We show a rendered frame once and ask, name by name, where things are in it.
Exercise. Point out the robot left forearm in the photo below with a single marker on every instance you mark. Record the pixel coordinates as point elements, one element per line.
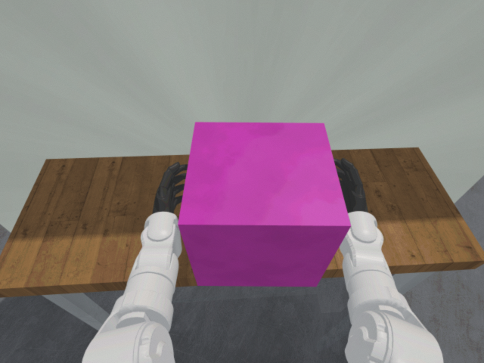
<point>151,284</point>

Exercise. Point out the robot right forearm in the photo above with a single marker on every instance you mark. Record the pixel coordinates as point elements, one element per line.
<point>368,279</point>

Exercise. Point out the left robot upper arm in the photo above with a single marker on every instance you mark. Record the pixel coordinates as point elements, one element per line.
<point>145,342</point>

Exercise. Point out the right robot upper arm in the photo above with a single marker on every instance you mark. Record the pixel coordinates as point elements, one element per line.
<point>377,337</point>

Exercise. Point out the carton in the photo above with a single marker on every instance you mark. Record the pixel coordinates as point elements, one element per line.
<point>262,204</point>

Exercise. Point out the table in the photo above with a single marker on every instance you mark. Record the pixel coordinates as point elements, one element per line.
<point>80,228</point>

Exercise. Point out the left robot hand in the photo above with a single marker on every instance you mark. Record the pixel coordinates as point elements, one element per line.
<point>165,200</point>

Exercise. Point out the right robot hand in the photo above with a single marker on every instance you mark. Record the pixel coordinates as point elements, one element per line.
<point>351,185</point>

